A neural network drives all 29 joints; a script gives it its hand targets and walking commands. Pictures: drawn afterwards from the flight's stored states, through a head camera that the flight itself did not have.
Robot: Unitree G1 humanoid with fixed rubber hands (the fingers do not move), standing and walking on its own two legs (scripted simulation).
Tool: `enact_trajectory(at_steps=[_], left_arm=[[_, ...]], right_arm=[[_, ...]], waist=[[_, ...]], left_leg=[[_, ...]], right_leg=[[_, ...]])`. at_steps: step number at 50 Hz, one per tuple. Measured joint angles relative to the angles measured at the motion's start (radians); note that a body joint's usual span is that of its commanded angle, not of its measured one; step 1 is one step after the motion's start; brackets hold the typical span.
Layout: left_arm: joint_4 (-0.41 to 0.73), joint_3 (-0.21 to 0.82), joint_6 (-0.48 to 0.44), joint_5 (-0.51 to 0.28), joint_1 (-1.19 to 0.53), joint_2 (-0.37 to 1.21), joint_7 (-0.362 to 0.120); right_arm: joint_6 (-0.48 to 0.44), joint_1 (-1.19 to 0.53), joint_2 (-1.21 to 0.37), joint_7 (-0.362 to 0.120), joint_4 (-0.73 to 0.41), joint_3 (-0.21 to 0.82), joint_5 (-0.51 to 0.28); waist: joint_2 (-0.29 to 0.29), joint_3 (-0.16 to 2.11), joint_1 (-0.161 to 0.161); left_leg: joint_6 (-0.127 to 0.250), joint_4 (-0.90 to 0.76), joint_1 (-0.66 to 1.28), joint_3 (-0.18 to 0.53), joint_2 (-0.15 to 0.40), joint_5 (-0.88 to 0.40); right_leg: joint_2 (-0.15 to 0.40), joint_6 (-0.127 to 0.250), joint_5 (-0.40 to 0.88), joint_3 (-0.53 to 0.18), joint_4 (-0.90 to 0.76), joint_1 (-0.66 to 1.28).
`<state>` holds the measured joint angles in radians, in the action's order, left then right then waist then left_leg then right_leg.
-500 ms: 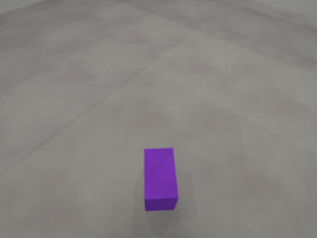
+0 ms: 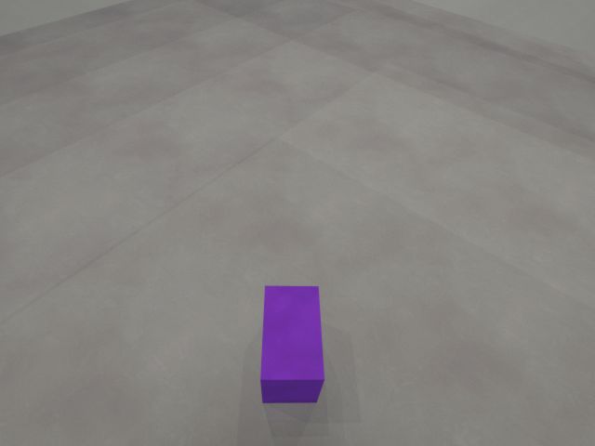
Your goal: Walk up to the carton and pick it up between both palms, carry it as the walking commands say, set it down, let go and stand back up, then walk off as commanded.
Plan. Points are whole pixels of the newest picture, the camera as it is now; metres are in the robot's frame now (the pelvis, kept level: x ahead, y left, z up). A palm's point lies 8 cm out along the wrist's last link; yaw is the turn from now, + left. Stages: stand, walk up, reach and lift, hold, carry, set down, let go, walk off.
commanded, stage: walk up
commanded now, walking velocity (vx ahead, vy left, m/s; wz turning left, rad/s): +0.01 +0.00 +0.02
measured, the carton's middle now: (290, 344) +0.51 -0.01 -0.66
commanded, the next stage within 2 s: none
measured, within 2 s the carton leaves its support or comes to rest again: neither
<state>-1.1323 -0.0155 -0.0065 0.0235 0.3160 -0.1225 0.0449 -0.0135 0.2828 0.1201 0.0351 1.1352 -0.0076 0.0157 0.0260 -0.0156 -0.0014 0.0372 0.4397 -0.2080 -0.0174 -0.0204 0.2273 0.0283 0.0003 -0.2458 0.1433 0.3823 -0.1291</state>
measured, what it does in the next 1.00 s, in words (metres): walks ahead: left foot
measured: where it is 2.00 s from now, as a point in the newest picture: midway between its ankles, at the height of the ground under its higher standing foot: outside the picture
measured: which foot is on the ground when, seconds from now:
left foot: down 0.00-0.36, up 0.38-0.68, down 0.70-1.00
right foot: down 0.00-1.00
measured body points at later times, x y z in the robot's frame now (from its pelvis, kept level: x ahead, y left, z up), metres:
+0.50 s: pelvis +0.07 -0.03 +0.00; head +0.09 -0.04 +0.45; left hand +0.04 +0.19 -0.15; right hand +0.04 -0.26 -0.16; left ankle +0.05 +0.08 -0.69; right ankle +0.02 -0.13 -0.74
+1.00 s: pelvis +0.11 +0.02 -0.01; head +0.14 +0.02 +0.44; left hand +0.13 +0.25 -0.17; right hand +0.14 -0.22 -0.17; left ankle +0.16 +0.11 -0.74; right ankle +0.06 -0.12 -0.74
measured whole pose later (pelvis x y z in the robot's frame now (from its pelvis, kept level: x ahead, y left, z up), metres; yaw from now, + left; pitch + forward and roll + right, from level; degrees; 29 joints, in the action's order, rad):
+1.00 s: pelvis +0.11 +0.02 -0.01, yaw -2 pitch -1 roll +0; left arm -1.06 -0.03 0.01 0.01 0.26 -0.17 0.05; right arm 0.00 0.20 0.17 0.06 1.04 -0.05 -0.01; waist -0.01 -0.10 0.00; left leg 0.05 0.55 -0.31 -0.09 0.00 0.22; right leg 0.07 -0.04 -0.34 0.07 0.59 -0.18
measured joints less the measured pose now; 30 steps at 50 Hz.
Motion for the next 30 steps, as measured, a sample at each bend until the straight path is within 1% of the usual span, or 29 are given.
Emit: enact_trajectory(at_steps=[5, 6, 7, 8, 10, 12, 15, 16, 17, 18, 19, 21, 23, 25, 27, 28, 30], left_arm=[[-0.007, 0.003, -0.002, -0.003, 0.01, 0.006, -0.006], [-0.005, 0.001, 0.002, -0.001, 0.014, 0.006, -0.011], [-0.002, -0.001, 0.006, 0.001, 0.021, 0.004, -0.018], [-0.002, -0.004, 0.012, 0.003, 0.025, 0.0, -0.026], [0.006, -0.01, 0.015, 0.004, 0.029, -0.009, -0.036], [0.021, -0.016, 0.004, 0.006, 0.027, -0.02, -0.038], [0.041, -0.024, -0.015, 0.006, 0.019, -0.037, -0.037], [0.044, -0.026, -0.021, 0.005, 0.018, -0.043, -0.036], [0.047, -0.028, -0.027, 0.004, 0.018, -0.049, -0.034], [0.045, -0.03, -0.033, 0.004, 0.012, -0.049, -0.032], [0.043, -0.03, -0.037, 0.005, 0.008, -0.045, -0.03], [0.047, -0.026, -0.041, 0.007, 0.007, -0.039, -0.027], [0.054, -0.018, -0.041, 0.007, 0.011, -0.031, -0.019], [0.054, -0.015, -0.045, 0.001, 0.017, -0.016, -0.005], [0.039, -0.009, -0.047, -0.003, 0.028, 0.004, 0.003], [0.029, -0.006, -0.044, -0.006, 0.033, 0.015, 0.003], [0.011, -0.003, -0.035, -0.006, 0.042, 0.032, 0.001]], right_arm=[[-0.012, 0.001, 0.008, 0.006, -0.011, 0.003, 0.002], [-0.014, 0.006, 0.011, 0.001, -0.013, -0.002, 0.004], [-0.013, 0.017, 0.014, -0.004, -0.018, -0.011, 0.007], [-0.01, 0.03, 0.018, -0.006, -0.021, -0.019, 0.01], [-0.002, 0.056, 0.028, -0.003, -0.012, -0.032, 0.014], [-0.001, 0.079, 0.038, -0.002, 0.001, -0.039, 0.016], [-0.003, 0.107, 0.043, -0.004, 0.019, -0.037, 0.012], [-0.005, 0.114, 0.042, -0.007, 0.022, -0.035, 0.008], [-0.005, 0.119, 0.038, -0.01, 0.023, -0.031, 0.005], [-0.006, 0.123, 0.037, -0.014, 0.025, -0.029, 0.002], [-0.005, 0.125, 0.035, -0.017, 0.027, -0.027, -0.001], [0.0, 0.121, 0.028, -0.022, 0.027, -0.027, 0.002], [0.002, 0.094, 0.026, -0.024, 0.016, -0.022, 0.012], [0.009, 0.046, 0.035, -0.021, -0.011, -0.026, 0.02], [0.012, -0.016, 0.053, -0.019, -0.041, -0.029, 0.015], [0.01, -0.045, 0.061, -0.018, -0.055, -0.028, 0.009], [0.006, -0.087, 0.072, -0.018, -0.079, -0.023, 0.001]], waist=[[0.006, -0.028, 0.004], [0.001, -0.027, 0.003], [-0.003, -0.021, 0.0], [-0.01, -0.014, -0.004], [-0.032, -0.002, -0.016], [-0.052, 0.004, -0.029], [-0.059, 0.002, -0.029], [-0.055, 0.0, -0.029], [-0.047, -0.004, -0.027], [-0.049, -0.011, -0.025], [-0.058, -0.012, -0.024], [-0.057, -0.004, -0.012], [-0.042, -0.007, 0.013], [-0.023, -0.022, 0.044], [-0.012, -0.05, 0.063], [-0.011, -0.065, 0.062], [-0.014, -0.086, 0.052]], left_leg=[[0.007, -0.016, 0.006, -0.007, -0.008, -0.01], [0.011, -0.002, -0.002, -0.009, -0.007, 0.008], [0.016, 0.013, -0.009, -0.012, -0.007, 0.035], [0.018, 0.015, -0.01, -0.016, -0.005, 0.047], [0.02, -0.002, -0.001, -0.015, 0.003, 0.032], [0.017, -0.018, 0.011, -0.01, 0.008, 0.009], [0.002, -0.017, 0.033, -0.019, 0.011, 0.031], [-0.004, -0.007, 0.038, -0.025, 0.012, 0.044], [-0.013, 0.012, 0.04, -0.031, 0.013, 0.061], [-0.021, 0.044, 0.036, -0.028, 0.02, 0.083], [-0.025, 0.092, 0.021, -0.022, 0.03, 0.114], [-0.035, 0.228, -0.042, -0.016, 0.036, 0.18], [-0.048, 0.344, -0.109, -0.021, 0.037, 0.17], [-0.066, 0.426, -0.178, -0.039, 0.037, 0.164], [-0.068, 0.421, -0.217, -0.045, 0.04, 0.144], [-0.063, 0.382, -0.221, -0.037, 0.04, 0.128], [-0.056, 0.292, -0.216, -0.019, 0.043, 0.097]], right_leg=[[0.009, -0.006, 0.004, -0.006, 0.003, -0.004], [0.01, -0.005, -0.063, -0.009, 0.043, -0.023], [0.012, -0.004, -0.161, -0.016, 0.096, -0.047], [0.013, -0.005, -0.218, -0.02, 0.167, -0.076], [0.005, -0.008, -0.258, -0.033, 0.273, -0.121], [0.005, -0.009, -0.247, -0.045, 0.31, -0.143], [0.011, -0.018, -0.21, -0.057, 0.231, -0.131], [0.013, -0.02, -0.172, -0.053, 0.174, -0.116], [0.014, -0.014, -0.112, -0.052, 0.12, -0.098], [0.008, -0.003, -0.026, -0.048, 0.102, -0.087], [-0.001, 0.007, -0.003, -0.036, 0.105, -0.079], [-0.008, 0.021, -0.029, -0.011, 0.086, -0.05], [-0.009, 0.026, -0.036, -0.002, 0.033, -0.012], [-0.001, 0.024, -0.018, -0.015, -0.006, 0.005], [0.009, 0.019, -0.007, -0.036, -0.03, 0.018], [0.013, 0.014, -0.005, -0.042, -0.039, 0.026], [0.017, 0.005, -0.014, -0.04, -0.04, 0.04]])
